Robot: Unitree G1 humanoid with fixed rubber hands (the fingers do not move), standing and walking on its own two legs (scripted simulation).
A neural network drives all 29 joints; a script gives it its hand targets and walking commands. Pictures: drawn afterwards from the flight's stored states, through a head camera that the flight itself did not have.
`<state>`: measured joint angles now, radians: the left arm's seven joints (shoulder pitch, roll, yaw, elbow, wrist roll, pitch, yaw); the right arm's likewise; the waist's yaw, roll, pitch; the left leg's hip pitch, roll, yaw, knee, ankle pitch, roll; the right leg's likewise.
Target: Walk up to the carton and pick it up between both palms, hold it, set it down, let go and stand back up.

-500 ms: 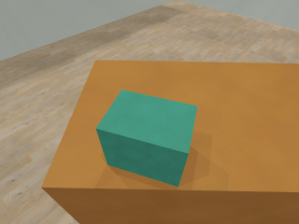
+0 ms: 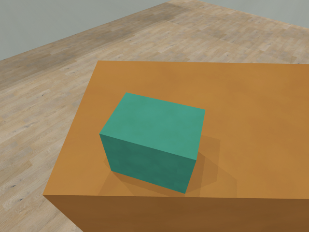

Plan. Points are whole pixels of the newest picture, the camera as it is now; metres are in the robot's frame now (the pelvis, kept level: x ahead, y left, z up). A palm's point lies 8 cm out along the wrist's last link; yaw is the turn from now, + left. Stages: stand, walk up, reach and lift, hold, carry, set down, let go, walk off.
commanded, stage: stand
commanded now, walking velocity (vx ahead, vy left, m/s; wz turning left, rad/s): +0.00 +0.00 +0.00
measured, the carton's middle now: (155, 142) +0.38 +0.01 +0.01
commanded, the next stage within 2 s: none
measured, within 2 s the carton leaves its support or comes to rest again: neither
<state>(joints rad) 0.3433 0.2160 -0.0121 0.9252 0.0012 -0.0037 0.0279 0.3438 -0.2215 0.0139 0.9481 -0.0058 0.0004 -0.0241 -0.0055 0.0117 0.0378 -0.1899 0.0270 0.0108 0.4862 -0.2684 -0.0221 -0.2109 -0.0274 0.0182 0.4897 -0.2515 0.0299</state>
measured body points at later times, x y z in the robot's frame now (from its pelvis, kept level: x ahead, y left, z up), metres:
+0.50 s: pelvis +0.00 +0.00 +0.00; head +0.01 +0.00 +0.45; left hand +0.03 +0.25 -0.14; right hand +0.02 -0.24 -0.15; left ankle +0.00 +0.13 -0.74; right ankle +0.01 -0.14 -0.74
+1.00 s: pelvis +0.00 +0.00 +0.00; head +0.01 +0.00 +0.45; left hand +0.02 +0.25 -0.14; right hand +0.01 -0.24 -0.15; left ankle +0.00 +0.13 -0.74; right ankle +0.01 -0.14 -0.74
